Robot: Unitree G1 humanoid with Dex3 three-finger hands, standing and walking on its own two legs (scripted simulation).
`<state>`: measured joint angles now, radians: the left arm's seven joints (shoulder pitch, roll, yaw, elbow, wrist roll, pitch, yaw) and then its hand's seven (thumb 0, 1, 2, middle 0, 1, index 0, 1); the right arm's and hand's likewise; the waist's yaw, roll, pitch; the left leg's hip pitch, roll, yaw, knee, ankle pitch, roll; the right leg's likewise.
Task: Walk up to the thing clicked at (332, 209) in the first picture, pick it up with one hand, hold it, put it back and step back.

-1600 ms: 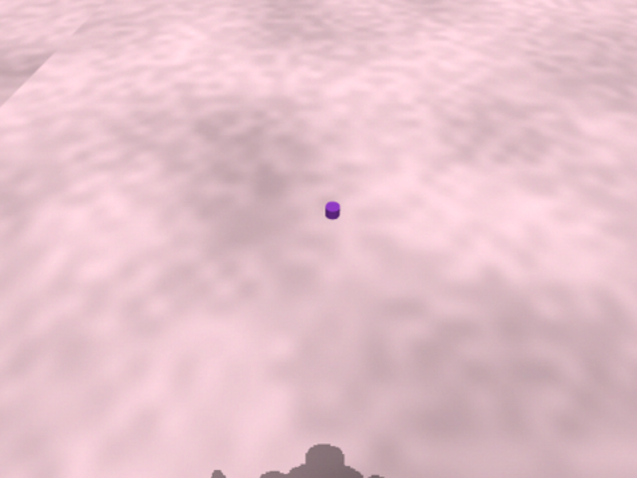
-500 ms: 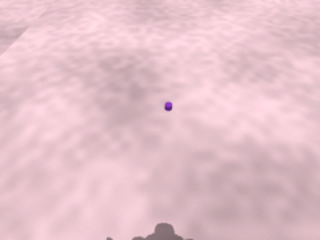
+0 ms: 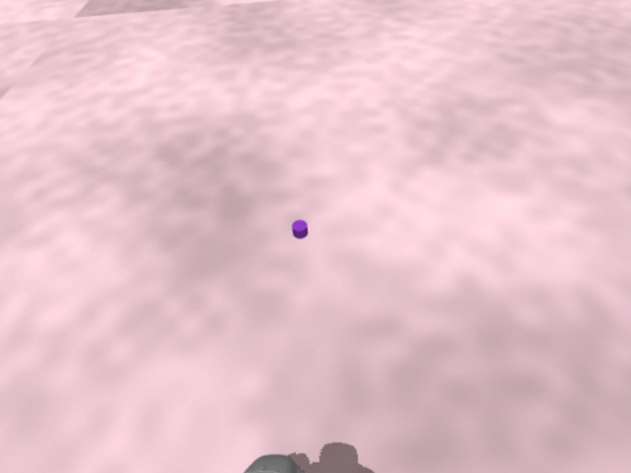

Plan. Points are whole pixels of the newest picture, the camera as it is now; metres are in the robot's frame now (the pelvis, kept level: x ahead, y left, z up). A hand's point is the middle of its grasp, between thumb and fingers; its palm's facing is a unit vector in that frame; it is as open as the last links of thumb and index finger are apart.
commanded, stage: walk up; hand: left
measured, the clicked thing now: (299, 229) +1.13 +0.22 -0.75
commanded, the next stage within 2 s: none
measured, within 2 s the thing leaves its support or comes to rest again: neither
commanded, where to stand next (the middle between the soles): +0.74 +0.01 m, yaw -4 degrees
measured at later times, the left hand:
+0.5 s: hand (173, 350) +0.31 +0.29 -0.14, palm faces -0.13 -0.93 -0.35, open 7.4 cm
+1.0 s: hand (197, 280) +0.46 +0.30 -0.15, palm faces -0.08 -0.92 -0.38, open 7.4 cm
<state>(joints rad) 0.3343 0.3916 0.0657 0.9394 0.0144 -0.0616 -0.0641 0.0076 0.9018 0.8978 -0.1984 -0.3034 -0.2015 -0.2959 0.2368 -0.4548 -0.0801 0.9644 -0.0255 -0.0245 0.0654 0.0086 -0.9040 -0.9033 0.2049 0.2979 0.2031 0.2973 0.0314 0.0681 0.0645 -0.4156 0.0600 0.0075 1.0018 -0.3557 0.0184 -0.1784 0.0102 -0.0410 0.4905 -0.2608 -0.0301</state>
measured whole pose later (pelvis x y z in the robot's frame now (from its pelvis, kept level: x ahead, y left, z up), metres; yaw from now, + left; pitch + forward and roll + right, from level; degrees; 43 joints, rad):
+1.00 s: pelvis +0.42 +0.02 -0.01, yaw -4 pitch -2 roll -1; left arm 0.38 0.43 0.05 0.85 0.01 -0.07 -0.05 0.01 0.90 0.90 -0.20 -0.30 -0.21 -0.30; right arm 0.29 -0.44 -0.07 0.85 -0.02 -0.06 0.08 0.01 -0.90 -0.90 0.21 0.30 0.21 0.30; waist 0.03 0.01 0.06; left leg -0.40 0.07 0.04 0.61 -0.21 0.01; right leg -0.19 -0.06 -0.04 0.63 -0.40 0.01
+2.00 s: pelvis +0.63 +0.02 -0.01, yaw -4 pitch -2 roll -1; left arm 0.15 0.38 0.00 1.06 -0.01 -0.02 -0.01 0.01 0.90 0.90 -0.20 -0.30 -0.20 -0.30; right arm 0.06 -0.36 0.01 1.02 0.01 -0.01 0.02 0.00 -0.90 -0.90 0.21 0.30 0.21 0.30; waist 0.02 0.00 0.10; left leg -0.34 0.04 0.01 0.62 -0.25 -0.01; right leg -0.26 -0.03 -0.01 0.61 -0.30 0.03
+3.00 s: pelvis +0.65 +0.02 +0.01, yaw -5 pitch -1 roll +0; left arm 0.15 0.35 0.03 1.11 0.03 -0.02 -0.03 0.01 0.90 0.90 -0.20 -0.30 -0.20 -0.30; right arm 0.13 -0.36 -0.05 1.09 -0.03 -0.01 0.04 0.00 -0.90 -0.90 0.21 0.30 0.21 0.30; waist 0.00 0.00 0.02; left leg -0.20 0.02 0.02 0.41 -0.28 0.02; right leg -0.18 -0.04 0.00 0.49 -0.40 -0.01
